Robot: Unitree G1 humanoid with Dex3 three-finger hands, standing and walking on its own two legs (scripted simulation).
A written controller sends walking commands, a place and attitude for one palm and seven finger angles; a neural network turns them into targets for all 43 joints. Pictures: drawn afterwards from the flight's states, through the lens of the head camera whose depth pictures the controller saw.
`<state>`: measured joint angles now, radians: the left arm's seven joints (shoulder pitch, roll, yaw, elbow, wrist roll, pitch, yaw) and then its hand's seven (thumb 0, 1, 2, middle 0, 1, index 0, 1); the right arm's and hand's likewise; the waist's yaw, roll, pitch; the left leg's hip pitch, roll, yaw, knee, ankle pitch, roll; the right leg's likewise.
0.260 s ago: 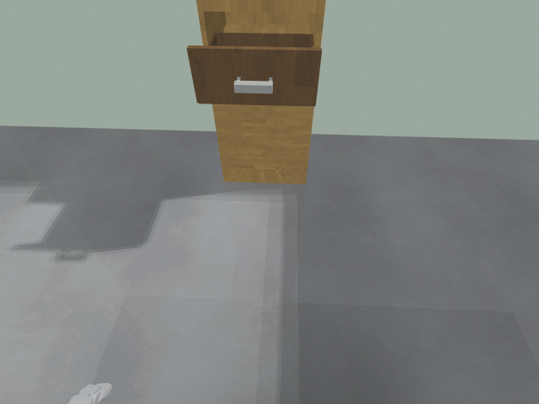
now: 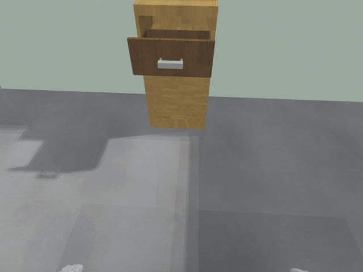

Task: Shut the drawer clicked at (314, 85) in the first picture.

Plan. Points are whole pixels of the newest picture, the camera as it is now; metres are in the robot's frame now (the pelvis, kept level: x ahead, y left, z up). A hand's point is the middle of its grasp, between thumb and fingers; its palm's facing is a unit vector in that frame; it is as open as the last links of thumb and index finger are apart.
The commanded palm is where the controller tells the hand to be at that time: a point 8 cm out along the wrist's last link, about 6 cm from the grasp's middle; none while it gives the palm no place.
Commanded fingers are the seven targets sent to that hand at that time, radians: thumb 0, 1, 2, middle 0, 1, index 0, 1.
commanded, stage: stand and wait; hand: left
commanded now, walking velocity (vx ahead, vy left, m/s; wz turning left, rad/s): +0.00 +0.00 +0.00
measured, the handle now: (170, 62) +0.99 +0.12 -0.02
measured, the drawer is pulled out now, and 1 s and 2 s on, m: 0.29 0.29 0.29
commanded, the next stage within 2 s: look at it before walking up in 0.56 s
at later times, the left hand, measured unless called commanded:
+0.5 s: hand out of the picture +0.05 +0.25 -0.15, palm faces -0.02 -0.94 -0.34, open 7.4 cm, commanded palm none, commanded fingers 0.00 0.90 0.90 -0.20 -0.30 -0.20 -0.30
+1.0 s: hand out of the picture +0.06 +0.25 -0.15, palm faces -0.03 -0.94 -0.33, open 7.4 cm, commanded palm none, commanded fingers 0.00 0.90 0.90 -0.20 -0.30 -0.20 -0.30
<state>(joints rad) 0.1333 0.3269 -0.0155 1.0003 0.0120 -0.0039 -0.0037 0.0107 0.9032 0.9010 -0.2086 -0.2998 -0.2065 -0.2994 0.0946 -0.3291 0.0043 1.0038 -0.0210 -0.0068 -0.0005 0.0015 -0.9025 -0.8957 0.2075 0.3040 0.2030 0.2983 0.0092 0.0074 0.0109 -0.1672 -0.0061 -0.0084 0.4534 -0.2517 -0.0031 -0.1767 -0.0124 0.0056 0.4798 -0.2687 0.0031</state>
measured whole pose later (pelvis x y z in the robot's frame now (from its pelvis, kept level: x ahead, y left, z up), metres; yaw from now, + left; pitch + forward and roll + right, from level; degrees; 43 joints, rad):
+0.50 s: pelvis -0.01 +0.00 +0.00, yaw +0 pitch -2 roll +0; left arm 0.15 0.34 0.00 1.09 0.01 -0.01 0.00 0.01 0.90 0.90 -0.21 -0.30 -0.21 -0.30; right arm 0.15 -0.34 0.00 1.11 -0.02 0.00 0.00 0.00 -0.90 -0.90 0.21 0.30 0.20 0.30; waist 0.00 0.00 0.03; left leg -0.16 0.01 -0.01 0.40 -0.20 -0.01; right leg -0.16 0.00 0.00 0.41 -0.21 0.00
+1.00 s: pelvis -0.01 +0.00 +0.01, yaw +0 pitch -2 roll +0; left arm 0.15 0.34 0.00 1.09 0.01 -0.01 0.00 0.01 0.90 0.90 -0.21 -0.30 -0.21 -0.30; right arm 0.13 -0.33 0.00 1.11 -0.01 -0.01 0.00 0.00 -0.90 -0.90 0.21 0.30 0.20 0.30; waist 0.00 0.00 0.03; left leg -0.15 0.00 0.00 0.37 -0.19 -0.01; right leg -0.16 0.00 0.01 0.38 -0.20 0.00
